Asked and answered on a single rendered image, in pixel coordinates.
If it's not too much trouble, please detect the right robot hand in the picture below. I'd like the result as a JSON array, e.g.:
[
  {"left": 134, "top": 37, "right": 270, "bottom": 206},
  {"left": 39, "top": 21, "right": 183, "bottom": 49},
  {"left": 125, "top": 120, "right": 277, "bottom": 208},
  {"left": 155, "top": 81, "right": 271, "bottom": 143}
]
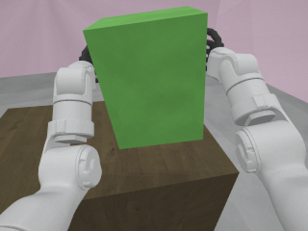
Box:
[{"left": 205, "top": 28, "right": 224, "bottom": 71}]

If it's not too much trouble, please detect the robot right upper arm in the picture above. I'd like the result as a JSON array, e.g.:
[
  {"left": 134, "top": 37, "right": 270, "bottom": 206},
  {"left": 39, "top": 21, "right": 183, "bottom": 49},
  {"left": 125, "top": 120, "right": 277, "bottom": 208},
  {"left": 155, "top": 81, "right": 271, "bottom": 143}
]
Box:
[{"left": 235, "top": 119, "right": 308, "bottom": 231}]

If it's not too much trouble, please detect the left robot hand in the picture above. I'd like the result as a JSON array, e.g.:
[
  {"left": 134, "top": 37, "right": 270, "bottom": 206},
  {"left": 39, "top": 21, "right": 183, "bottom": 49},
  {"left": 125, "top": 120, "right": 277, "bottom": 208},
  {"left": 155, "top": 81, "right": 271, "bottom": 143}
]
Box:
[{"left": 79, "top": 46, "right": 99, "bottom": 83}]

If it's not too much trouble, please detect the pedestal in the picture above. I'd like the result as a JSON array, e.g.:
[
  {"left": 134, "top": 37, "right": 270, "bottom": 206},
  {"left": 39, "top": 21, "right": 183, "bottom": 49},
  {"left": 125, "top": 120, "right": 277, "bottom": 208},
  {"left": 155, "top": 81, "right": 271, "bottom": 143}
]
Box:
[{"left": 0, "top": 101, "right": 239, "bottom": 231}]

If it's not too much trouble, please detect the robot left upper arm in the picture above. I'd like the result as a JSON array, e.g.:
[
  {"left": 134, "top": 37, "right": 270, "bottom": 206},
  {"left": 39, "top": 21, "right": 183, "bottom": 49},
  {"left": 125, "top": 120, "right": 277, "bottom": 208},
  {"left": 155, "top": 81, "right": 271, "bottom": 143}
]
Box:
[{"left": 0, "top": 144, "right": 102, "bottom": 231}]

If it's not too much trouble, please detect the robot left forearm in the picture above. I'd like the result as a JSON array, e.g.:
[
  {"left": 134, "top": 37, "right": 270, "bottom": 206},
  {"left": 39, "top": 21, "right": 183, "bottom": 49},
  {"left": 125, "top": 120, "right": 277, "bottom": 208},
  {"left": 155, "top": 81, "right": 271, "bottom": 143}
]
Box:
[{"left": 38, "top": 61, "right": 96, "bottom": 179}]

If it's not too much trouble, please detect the robot right forearm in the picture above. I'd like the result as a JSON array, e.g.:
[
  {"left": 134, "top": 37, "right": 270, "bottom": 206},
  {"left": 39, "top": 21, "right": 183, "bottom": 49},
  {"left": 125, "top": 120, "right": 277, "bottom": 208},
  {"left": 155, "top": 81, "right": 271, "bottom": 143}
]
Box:
[{"left": 206, "top": 47, "right": 306, "bottom": 162}]

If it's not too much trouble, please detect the carton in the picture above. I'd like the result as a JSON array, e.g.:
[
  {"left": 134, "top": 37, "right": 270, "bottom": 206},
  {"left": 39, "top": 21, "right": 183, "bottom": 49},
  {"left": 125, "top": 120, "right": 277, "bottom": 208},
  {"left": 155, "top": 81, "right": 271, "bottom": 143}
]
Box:
[{"left": 83, "top": 6, "right": 208, "bottom": 149}]

